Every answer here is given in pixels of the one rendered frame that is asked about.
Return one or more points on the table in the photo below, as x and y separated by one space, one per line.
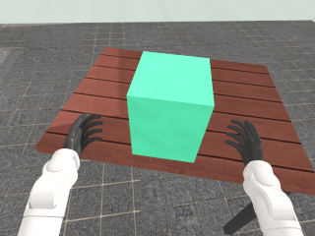
241 92

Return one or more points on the right robot forearm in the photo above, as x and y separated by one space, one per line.
272 206

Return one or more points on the left robot forearm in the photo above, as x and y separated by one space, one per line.
49 195

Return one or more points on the left robot hand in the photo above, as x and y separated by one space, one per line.
77 138

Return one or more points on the right robot hand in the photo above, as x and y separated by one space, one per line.
250 143

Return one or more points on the carton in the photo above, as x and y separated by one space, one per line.
170 102

